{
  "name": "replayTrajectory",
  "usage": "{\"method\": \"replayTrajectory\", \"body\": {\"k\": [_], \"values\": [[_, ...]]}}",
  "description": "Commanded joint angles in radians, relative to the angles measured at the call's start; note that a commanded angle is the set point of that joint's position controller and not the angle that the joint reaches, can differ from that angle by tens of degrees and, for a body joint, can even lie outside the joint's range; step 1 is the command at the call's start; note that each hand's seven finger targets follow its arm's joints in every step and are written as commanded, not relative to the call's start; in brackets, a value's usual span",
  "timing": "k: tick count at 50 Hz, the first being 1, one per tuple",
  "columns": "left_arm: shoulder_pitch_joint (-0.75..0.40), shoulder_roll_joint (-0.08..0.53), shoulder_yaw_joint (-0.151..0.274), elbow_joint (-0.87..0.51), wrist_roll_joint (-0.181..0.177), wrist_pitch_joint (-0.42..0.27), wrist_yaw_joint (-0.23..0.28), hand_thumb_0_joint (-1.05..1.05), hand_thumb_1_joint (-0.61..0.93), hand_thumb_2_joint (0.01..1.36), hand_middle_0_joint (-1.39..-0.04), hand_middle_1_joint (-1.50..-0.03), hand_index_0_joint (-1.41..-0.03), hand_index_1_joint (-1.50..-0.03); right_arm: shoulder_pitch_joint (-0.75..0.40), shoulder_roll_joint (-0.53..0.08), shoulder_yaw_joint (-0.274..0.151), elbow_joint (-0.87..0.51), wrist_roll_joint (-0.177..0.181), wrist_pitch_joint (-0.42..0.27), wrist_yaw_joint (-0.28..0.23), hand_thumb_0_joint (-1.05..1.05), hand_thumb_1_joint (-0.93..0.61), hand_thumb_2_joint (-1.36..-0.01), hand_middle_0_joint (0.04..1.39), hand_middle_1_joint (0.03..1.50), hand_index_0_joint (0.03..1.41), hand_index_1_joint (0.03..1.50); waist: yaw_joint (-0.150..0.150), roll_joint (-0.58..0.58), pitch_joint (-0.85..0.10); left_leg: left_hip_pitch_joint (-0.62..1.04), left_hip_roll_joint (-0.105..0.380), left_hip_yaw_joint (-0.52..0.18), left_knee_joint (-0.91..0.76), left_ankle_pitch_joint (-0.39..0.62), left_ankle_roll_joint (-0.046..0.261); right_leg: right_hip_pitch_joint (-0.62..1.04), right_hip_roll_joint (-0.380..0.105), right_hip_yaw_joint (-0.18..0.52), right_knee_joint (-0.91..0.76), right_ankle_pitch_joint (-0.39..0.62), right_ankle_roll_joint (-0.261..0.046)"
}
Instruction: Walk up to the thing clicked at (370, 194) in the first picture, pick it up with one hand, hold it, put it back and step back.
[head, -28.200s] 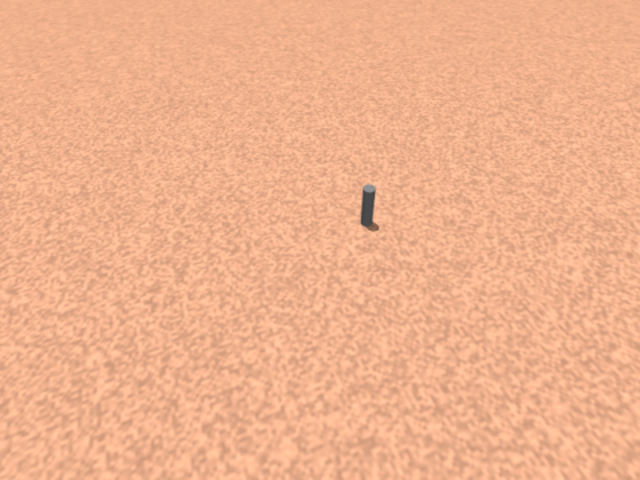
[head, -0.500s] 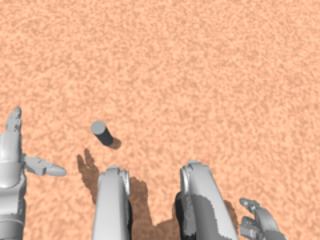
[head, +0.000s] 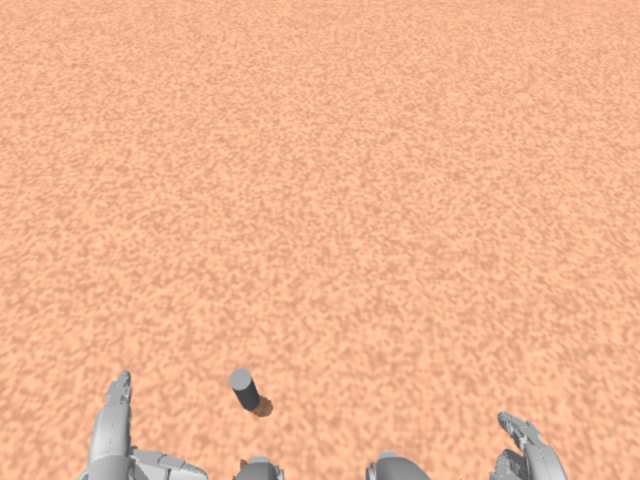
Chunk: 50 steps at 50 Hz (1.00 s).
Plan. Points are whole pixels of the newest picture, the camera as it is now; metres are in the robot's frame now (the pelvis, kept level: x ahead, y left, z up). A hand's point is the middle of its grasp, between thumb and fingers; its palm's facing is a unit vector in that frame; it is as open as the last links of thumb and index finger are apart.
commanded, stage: home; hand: left
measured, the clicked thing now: (245, 390) +0.41 +0.18 -0.58
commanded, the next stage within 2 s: stand in 1.92 s
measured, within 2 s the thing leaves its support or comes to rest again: neither
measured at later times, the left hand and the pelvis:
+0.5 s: hand (159, 470) +0.18 +0.19 -0.02, palm faces +0.12 -0.95 -0.29, open 17.6 cm; pelvis +0.02 +0.00 +0.04, yaw +1 degrees
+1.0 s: hand (167, 462) +0.19 +0.18 -0.02, palm faces +0.11 -0.95 -0.29, open 17.5 cm; pelvis +0.02 -0.01 +0.04, yaw +1 degrees
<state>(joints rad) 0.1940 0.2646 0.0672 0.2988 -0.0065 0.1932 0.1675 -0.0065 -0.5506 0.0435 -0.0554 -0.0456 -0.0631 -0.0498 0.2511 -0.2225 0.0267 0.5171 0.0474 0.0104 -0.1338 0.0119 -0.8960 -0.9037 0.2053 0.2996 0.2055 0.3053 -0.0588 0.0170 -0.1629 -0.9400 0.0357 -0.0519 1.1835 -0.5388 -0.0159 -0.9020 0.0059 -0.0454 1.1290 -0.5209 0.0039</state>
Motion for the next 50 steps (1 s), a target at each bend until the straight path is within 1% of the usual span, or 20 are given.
{"method": "replayTrajectory", "body": {"k": [1, 7, 9, 12, 13, 19, 21, 22, 23, 24, 27, 28, 31, 34, 35, 36, 41, 44, 45, 50], "values": [[0.059, 0.104, 0.013, -0.281, -0.005, -0.010, 0.024, 0.000, -0.584, 0.035, -0.048, -0.047, -0.048, -0.047, -0.009, -0.117, -0.053, -0.154, -0.001, -0.060, -0.031, 0.000, -0.897, -0.903, 0.201, 0.302, 0.201, 0.302, 0.015, 0.075, -0.181, 0.296, -0.023, 0.034, -0.265, 0.270, 0.021, 0.246, 0.014, -0.005, -0.243, 0.262, -0.021], [0.221, 0.057, -0.036, -0.440, -0.010, 0.026, 0.019, 0.000, -0.603, 0.023, -0.046, -0.043, -0.046, -0.043, -0.027, -0.103, -0.046, -0.197, -0.007, -0.092, -0.049, 0.000, -0.897, -0.903, 0.201, 0.302, 0.201, 0.302, 0.020, 0.013, -0.074, 0.335, -0.020, 0.023, -0.340, 0.247, 0.023, 0.296, 0.024, -0.025, -0.309, 0.233, -0.016], [0.252, 0.051, -0.037, -0.454, -0.007, 0.030, 0.013, 0.000, -0.611, 0.017, -0.045, -0.042, -0.045, -0.042, -0.028, -0.098, -0.045, -0.201, -0.009, -0.102, -0.053, 0.000, -0.897, -0.903, 0.201, 0.302, 0.201, 0.302, 0.025, -0.007, -0.026, 0.325, -0.021, 0.023, -0.357, 0.228, 0.027, 0.297, 0.023, -0.026, -0.330, 0.216, -0.014], [0.254, 0.062, -0.020, -0.500, -0.008, 0.026, 0.004, 0.000, -0.604, 0.023, -0.046, -0.044, -0.046, -0.044, -0.030, -0.108, -0.050, -0.215, -0.014, -0.119, -0.053, 0.000, -0.897, -0.903, 0.201, 0.301, 0.201, 0.301, 0.021, -0.017, -0.020, 0.345, -0.024, 0.034, -0.364, 0.235, 0.026, 0.316, 0.022, -0.021, -0.344, 0.219, -0.008], [0.261, 0.048, -0.033, -0.498, -0.006, 0.025, 0.000, 0.000, -0.599, 0.026, -0.047, -0.045, -0.047, -0.044, -0.033, -0.102, -0.047, -0.214, -0.017, -0.124, -0.053, 0.000, -0.897, -0.903, 0.201, 0.301, 0.201, 0.301, 0.019, -0.020, -0.011, 0.344, -0.023, 0.032, -0.367, 0.228, 0.026, 0.315, 0.022, -0.022, -0.347, 0.214, -0.008], [0.246, 0.044, -0.022, -0.504, 0.005, 0.010, -0.010, 0.000, -0.598, 0.027, -0.046, -0.045, -0.047, -0.045, -0.016, -0.103, -0.050, -0.202, -0.031, -0.150, -0.056, 0.000, -0.898, -0.903, 0.201, 0.301, 0.201, 0.301, 0.021, 0.024, -0.055, 0.391, -0.028, 0.041, -0.350, 0.306, 0.020, 0.346, 0.015, -0.007, -0.335, 0.288, -0.010], [0.224, 0.042, -0.028, -0.516, 0.005, 0.011, -0.012, 0.000, -0.580, 0.037, -0.048, -0.048, -0.049, -0.047, -0.017, -0.106, -0.052, -0.199, -0.033, -0.158, -0.055, 0.000, -0.897, -0.902, 0.201, 0.301, 0.201, 0.301, 0.015, 0.016, -0.063, 0.400, -0.031, 0.042, -0.348, 0.302, 0.021, 0.355, 0.015, -0.004, -0.343, 0.289, -0.007], [0.239, 0.048, -0.017, -0.521, 0.006, 0.011, -0.009, 0.000, -0.593, 0.029, -0.047, -0.046, -0.047, -0.045, -0.024, -0.102, -0.049, -0.203, -0.032, -0.162, -0.055, 0.000, -0.898, -0.902, 0.201, 0.301, 0.201, 0.301, 0.025, 0.034, -0.073, 0.407, -0.031, 0.042, -0.351, 0.315, 0.019, 0.367, 0.014, -0.003, -0.338, 0.299, -0.009], [0.211, 0.040, -0.034, -0.537, 0.005, 0.010, -0.010, 0.000, -0.596, 0.027, -0.047, -0.045, -0.047, -0.045, -0.020, -0.102, -0.048, -0.191, -0.035, -0.163, -0.055, 0.000, -0.898, -0.902, 0.201, 0.301, 0.201, 0.301, 0.025, 0.051, -0.068, 0.407, -0.033, 0.044, -0.357, 0.291, 0.018, 0.358, 0.014, -0.001, -0.344, 0.276, -0.010], [0.220, 0.047, -0.023, -0.523, 0.006, 0.010, -0.010, 0.000, -0.597, 0.027, -0.046, -0.045, -0.047, -0.045, -0.023, -0.103, -0.049, -0.191, -0.035, -0.164, -0.057, 0.000, -0.898, -0.902, 0.201, 0.301, 0.201, 0.301, 0.025, 0.056, -0.076, 0.411, -0.031, 0.041, -0.360, 0.290, 0.017, 0.360, 0.016, -0.003, -0.343, 0.272, -0.011], [0.250, 0.032, -0.036, -0.503, 0.004, 0.014, -0.010, 0.000, -0.611, 0.018, -0.045, -0.043, -0.045, -0.042, -0.032, -0.107, -0.049, -0.192, -0.034, -0.170, -0.055, 0.000, -0.898, -0.902, 0.201, 0.301, 0.201, 0.301, 0.026, 0.043, -0.043, 0.406, -0.028, 0.035, -0.368, 0.292, 0.015, 0.353, 0.019, -0.010, -0.345, 0.267, -0.011], [0.272, 0.042, -0.018, -0.487, 0.003, 0.016, -0.010, 0.000, -0.611, 0.012, -0.044, -0.041, -0.044, -0.041, -0.039, -0.102, -0.044, -0.195, -0.033, -0.169, -0.053, 0.000, -0.898, -0.902, 0.201, 0.301, 0.201, 0.301, 0.034, 0.021, -0.040, 0.390, -0.030, 0.035, -0.363, 0.294, 0.018, 0.364, 0.017, -0.011, -0.355, 0.272, -0.009], [0.274, 0.040, -0.016, -0.480, 0.003, 0.014, -0.011, 0.000, -0.600, 0.025, -0.046, -0.045, -0.046, -0.045, -0.037, -0.103, -0.045, -0.192, -0.035, -0.170, -0.050, 0.000, -0.899, -0.902, 0.201, 0.301, 0.201, 0.301, 0.041, 0.023, -0.021, 0.375, -0.032, 0.036, -0.368, 0.276, 0.019, 0.360, 0.017, -0.012, -0.358, 0.256, -0.009], [0.282, 0.040, -0.019, -0.479, 0.003, 0.010, -0.015, 0.000, -0.587, 0.033, -0.048, -0.048, -0.048, -0.047, -0.038, -0.104, -0.048, -0.194, -0.033, -0.168, -0.049, 0.000, -0.899, -0.902, 0.201, 0.301, 0.201, 0.301, 0.041, 0.006, -0.045, 0.384, -0.033, 0.042, -0.352, 0.319, 0.021, 0.372, 0.015, -0.006, -0.356, 0.303, -0.006], [0.273, 0.035, -0.020, -0.476, 0.003, 0.010, -0.018, 0.000, -0.583, 0.035, -0.048, -0.048, -0.048, -0.048, -0.028, -0.111, -0.055, -0.192, -0.036, -0.168, -0.050, 0.000, -0.899, -0.902, 0.201, 0.301, 0.201, 0.301, 0.028, -0.010, -0.068, 0.396, -0.029, 0.037, -0.351, 0.339, 0.020, 0.380, 0.019, -0.008, -0.345, 0.319, -0.007], [0.275, 0.040, -0.021, -0.484, 0.004, 0.010, -0.017, 0.000, -0.601, 0.024, -0.046, -0.045, -0.046, -0.045, -0.034, -0.106, -0.052, -0.191, -0.035, -0.169, -0.049, 0.000, -0.899, -0.902, 0.201, 0.301, 0.201, 0.301, 0.039, 0.005, -0.062, 0.389, -0.032, 0.040, -0.347, 0.344, 0.021, 0.383, 0.015, -0.008, -0.347, 0.329, -0.006], [0.237, 0.044, -0.020, -0.494, 0.003, 0.011, -0.017, 0.000, -0.575, 0.040, -0.049, -0.050, -0.049, -0.049, -0.025, -0.109, -0.056, -0.188, -0.035, -0.173, -0.052, 0.000, -0.899, -0.902, 0.201, 0.301, 0.201, 0.301, 0.024, 0.001, -0.072, 0.402, -0.032, 0.049, -0.339, 0.343, 0.025, 0.380, 0.012, 0.002, -0.355, 0.345, -0.001], [0.242, 0.052, -0.010, -0.499, 0.004, 0.012, -0.016, 0.000, -0.591, 0.030, -0.047, -0.047, -0.047, -0.047, -0.027, -0.109, -0.055, -0.181, -0.035, -0.177, -0.053, 0.000, -0.899, -0.902, 0.201, 0.301, 0.200, 0.301, 0.031, 0.008, -0.077, 0.406, -0.031, 0.046, -0.347, 0.327, 0.024, 0.379, 0.013, 0.002, -0.355, 0.321, -0.004], [0.249, 0.037, -0.023, -0.479, 0.005, 0.011, -0.018, 0.000, -0.584, 0.034, -0.048, -0.048, -0.048, -0.048, -0.034, -0.104, -0.052, -0.178, -0.035, -0.178, -0.054, 0.000, -0.899, -0.902, 0.201, 0.301, 0.200, 0.301, 0.031, 0.004, -0.053, 0.399, -0.032, 0.047, -0.346, 0.317, 0.024, 0.376, 0.011, 0.001, -0.359, 0.313, -0.003], [0.268, 0.039, -0.016, -0.475, 0.005, 0.015, -0.019, 0.000, -0.580, 0.037, -0.048, -0.049, -0.048, -0.049, -0.026, -0.109, -0.057, -0.176, -0.036, -0.178, -0.054, 0.000, -0.899, -0.902, 0.201, 0.301, 0.200, 0.301, 0.031, 0.004, -0.065, 0.412, -0.029, 0.046, -0.349, 0.348, 0.022, 0.382, 0.014, -0.003, -0.352, 0.339, -0.006]]}}
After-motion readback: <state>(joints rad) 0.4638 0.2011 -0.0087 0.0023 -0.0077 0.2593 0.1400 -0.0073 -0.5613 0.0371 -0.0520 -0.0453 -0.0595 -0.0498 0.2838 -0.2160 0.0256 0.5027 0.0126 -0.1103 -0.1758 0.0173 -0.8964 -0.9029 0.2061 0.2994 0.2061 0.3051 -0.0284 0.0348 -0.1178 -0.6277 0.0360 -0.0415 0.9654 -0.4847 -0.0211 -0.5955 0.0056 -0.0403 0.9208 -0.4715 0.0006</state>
